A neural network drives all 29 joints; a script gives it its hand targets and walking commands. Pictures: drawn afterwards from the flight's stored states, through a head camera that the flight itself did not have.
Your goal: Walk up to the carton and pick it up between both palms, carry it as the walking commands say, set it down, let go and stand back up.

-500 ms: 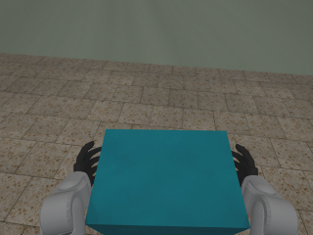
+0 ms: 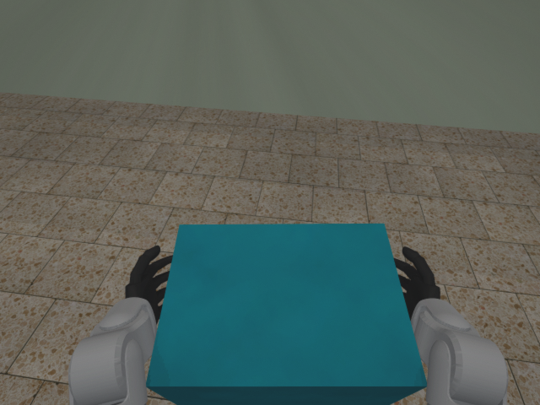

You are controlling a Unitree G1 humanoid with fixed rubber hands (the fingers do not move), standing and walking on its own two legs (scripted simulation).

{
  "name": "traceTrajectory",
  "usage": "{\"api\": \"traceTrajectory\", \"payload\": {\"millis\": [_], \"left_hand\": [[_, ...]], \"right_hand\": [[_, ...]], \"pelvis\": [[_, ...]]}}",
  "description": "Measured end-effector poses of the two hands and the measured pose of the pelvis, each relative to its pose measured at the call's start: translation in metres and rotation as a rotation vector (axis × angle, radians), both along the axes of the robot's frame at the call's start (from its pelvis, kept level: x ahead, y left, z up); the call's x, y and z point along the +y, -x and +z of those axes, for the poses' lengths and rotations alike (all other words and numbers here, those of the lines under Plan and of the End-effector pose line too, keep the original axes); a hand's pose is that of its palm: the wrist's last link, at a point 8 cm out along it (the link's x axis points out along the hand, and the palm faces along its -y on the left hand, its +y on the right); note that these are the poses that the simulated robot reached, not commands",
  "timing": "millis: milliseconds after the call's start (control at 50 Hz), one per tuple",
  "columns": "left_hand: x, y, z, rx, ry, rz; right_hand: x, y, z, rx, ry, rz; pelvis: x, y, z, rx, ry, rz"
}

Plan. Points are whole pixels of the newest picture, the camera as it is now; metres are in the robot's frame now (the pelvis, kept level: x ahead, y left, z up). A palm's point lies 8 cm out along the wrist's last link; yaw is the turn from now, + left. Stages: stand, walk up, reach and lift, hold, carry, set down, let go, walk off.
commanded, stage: carry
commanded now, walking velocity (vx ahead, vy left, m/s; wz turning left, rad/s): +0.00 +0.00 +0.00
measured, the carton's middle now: (281, 328) +0.23 +0.00 +0.02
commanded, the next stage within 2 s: none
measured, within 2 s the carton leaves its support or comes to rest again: neither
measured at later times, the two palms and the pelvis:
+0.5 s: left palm (148, 288) +0.26 +0.18 +0.09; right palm (411, 287) +0.26 -0.18 +0.09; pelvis +0.03 +0.00 +0.00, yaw +0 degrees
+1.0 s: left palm (154, 282) +0.27 +0.17 +0.09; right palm (412, 283) +0.27 -0.18 +0.09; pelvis +0.03 +0.00 +0.00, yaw +0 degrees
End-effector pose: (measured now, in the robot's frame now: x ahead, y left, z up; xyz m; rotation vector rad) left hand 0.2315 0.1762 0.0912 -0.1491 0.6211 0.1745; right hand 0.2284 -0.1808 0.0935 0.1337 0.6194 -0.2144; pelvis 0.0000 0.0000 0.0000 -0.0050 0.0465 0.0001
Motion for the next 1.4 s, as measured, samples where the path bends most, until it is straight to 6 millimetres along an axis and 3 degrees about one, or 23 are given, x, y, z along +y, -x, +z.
{"api": "traceTrajectory", "payload": {"millis": [620,1400], "left_hand": [[0.001,-0.032,-0.004,-0.008,-0.006,-0.003],[-0.009,-0.036,-0.004,-0.015,-0.021,-0.013]], "right_hand": [[0.001,-0.033,-0.003,-0.007,0.014,0.009],[-0.009,-0.036,-0.005,-0.011,0.023,0.014]], "pelvis": [[0.0,-0.029,-0.001,0.005,-0.006,-0.002],[-0.008,-0.032,-0.001,-0.002,-0.009,-0.007]]}}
